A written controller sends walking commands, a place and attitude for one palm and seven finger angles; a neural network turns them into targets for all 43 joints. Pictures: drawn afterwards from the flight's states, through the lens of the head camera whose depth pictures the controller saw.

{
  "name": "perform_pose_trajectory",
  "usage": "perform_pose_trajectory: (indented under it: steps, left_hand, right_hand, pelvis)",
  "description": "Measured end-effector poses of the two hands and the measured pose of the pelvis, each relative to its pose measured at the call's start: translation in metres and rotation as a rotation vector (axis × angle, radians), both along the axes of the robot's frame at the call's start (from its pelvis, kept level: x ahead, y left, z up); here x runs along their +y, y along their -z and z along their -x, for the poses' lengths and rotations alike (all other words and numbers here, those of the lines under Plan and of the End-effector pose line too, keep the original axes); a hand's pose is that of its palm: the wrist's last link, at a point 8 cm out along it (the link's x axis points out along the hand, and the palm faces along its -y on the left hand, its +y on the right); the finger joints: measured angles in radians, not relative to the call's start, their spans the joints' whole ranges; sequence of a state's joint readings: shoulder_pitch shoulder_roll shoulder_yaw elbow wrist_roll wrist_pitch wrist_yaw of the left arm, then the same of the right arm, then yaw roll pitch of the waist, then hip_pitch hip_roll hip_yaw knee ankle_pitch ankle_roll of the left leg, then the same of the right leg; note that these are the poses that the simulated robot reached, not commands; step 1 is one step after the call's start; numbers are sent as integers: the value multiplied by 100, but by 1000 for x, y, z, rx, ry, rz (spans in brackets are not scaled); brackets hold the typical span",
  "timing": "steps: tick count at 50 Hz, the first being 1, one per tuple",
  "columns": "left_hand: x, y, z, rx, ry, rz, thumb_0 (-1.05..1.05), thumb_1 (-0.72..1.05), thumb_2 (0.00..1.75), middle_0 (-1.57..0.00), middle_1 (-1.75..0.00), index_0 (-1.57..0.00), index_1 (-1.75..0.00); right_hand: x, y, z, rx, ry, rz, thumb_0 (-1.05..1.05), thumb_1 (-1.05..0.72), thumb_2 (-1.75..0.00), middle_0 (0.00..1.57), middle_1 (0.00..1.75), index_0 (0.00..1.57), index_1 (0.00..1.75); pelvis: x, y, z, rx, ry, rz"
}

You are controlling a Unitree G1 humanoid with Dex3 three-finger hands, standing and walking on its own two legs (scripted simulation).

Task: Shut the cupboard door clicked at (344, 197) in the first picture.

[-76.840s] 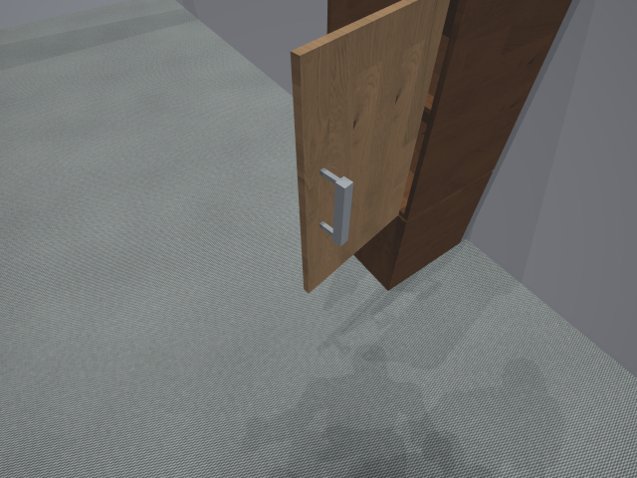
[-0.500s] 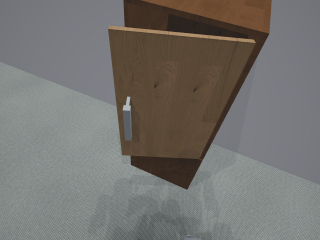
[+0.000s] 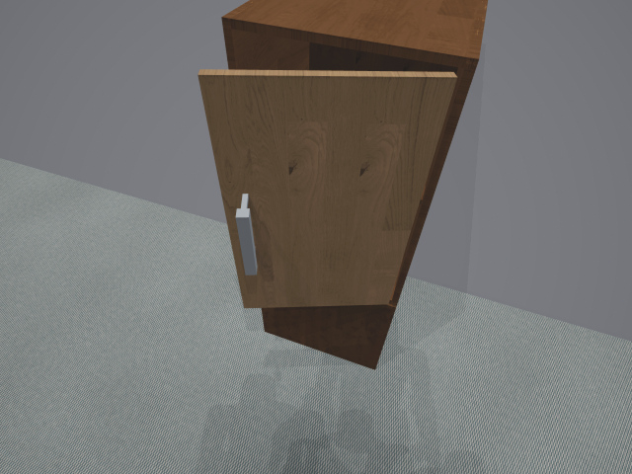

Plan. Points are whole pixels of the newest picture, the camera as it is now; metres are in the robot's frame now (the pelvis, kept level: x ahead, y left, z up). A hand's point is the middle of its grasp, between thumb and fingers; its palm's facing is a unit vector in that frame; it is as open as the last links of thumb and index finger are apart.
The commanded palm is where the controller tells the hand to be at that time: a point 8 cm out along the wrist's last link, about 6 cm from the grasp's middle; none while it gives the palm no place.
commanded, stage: come to a stop and stand still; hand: left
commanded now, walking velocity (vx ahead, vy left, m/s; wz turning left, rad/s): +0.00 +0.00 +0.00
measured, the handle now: (248, 235) +0.53 +0.16 -0.05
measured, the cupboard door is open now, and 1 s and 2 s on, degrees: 23 23 23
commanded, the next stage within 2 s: look again from close up in 0.26 s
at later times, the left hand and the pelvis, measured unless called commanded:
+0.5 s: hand out of the picture -0.01 +0.18 -0.18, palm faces +0.04 -0.98 -0.20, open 7.3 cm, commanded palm none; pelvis +0.00 +0.01 -0.01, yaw +2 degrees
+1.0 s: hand out of the picture +0.03 +0.26 -0.17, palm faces +0.01 -0.96 -0.28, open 7.3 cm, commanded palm none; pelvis -0.02 +0.04 +0.00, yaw +1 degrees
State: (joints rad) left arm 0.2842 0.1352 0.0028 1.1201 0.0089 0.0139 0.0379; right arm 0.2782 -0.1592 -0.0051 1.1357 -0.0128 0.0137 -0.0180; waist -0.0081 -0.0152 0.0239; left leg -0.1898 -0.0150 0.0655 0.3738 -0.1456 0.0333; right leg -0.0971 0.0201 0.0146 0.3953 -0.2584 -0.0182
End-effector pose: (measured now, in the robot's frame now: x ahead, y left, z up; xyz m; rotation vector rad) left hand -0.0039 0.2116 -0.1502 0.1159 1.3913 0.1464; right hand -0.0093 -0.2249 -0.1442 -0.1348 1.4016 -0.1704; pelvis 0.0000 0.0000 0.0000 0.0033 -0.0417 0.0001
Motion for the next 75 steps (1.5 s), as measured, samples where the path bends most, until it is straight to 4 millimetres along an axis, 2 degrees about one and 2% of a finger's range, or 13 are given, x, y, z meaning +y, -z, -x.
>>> perform_pose_trajectory:
  steps: [10, 14, 18, 22, 27, 34, 37, 41, 47, 56, 65, 70, 75]
  left_hand:
    - [-9, 4, 24, 46, -17, 38, 1, 92, 90, -20, -30, -20, -30]
    - [-9, 4, 33, 77, -28, 39, 1, 92, 90, -20, -30, -20, -30]
    - [-8, 3, 37, 97, -36, 36, 1, 91, 90, -20, -30, -20, -30]
    - [3, 1, 30, 54, -4, 10, 1, 91, 90, -20, -30, -20, -30]
    - [30, -3, 5, -45, -4, -58, 1, 91, 90, -20, -30, -20, -30]
    - [64, -12, -37, -204, 22, -122, 1, 91, 90, -20, -30, -20, -30]
    - [74, -16, -47, -246, 36, -132, 1, 91, 90, -20, -30, -20, -30]
    - [85, -18, -51, -262, 53, -132, 1, 91, 90, -20, -30, -20, -30]
    - [95, -17, -40, -224, 66, -125, 1, 91, 90, -20, -30, -20, -30]
    - [95, -8, -1, -100, 42, -104, 1, 91, 90, -20, -30, -20, -30]
    - [49, 3, 56, 70, -12, -9, 1, 91, 90, -20, -30, -20, -30]
    - [18, 0, 80, 134, -56, 23, 1, 91, 90, -20, -30, -20, -30]
    - [-8, 3, 93, 169, -104, 44, 1, 91, 90, -20, -30, -20, -30]
  right_hand:
    - [4, -4, 54, 126, 31, 7, 0, -91, -90, 20, 30, 20, 30]
    - [12, -4, 60, 147, 35, -5, 0, -91, -90, 20, 30, 20, 30]
    - [19, -2, 54, 138, 33, -19, 0, -91, -90, 20, 30, 20, 30]
    - [18, 4, 28, 56, -2, -27, 0, -91, -90, 20, 30, 20, 30]
    - [9, 8, -23, -98, -32, 0, 0, -91, -90, 20, 30, 20, 30]
    - [-6, -11, -88, -296, -91, 64, 0, -91, -90, 20, 30, 20, 30]
    - [-12, -22, -104, -341, -118, 94, 0, -91, -90, 20, 30, 20, 30]
    - [-17, -34, -111, -360, -146, 127, 0, -91, -90, 20, 30, 20, 30]
    - [-21, -39, -101, -325, -159, 153, 0, -91, -90, 20, 30, 20, 30]
    - [-7, -27, -60, -195, -129, 124, 0, -91, -90, 20, 30, 20, 30]
    - [19, -6, -13, -45, -68, 31, 0, -91, -90, 20, 30, 20, 30]
    - [13, 0, 0, 1, -35, 11, 0, -91, -90, 20, 30, 21, 30]
    - [1, 2, -2, 16, -26, 20, 0, -91, -90, 20, 30, 20, 30]
  pelvis:
    - [-1, 0, 9, 15, -6, 8]
    - [1, 0, 8, 24, -7, 7]
    - [2, 0, 6, 28, -6, 5]
    - [6, 4, 6, 33, -27, 16]
    - [12, 9, 1, 24, -27, 20]
    - [19, 11, 4, 0, -15, 16]
    - [22, 10, 8, -3, -15, 18]
    - [26, 8, 14, -1, -17, 21]
    - [32, 5, 20, 2, -19, 24]
    - [39, 3, 22, 9, -29, 20]
    - [29, 4, 17, 21, -34, 12]
    - [15, 4, 13, 23, -32, 14]
    - [1, 7, 2, 28, -38, 28]
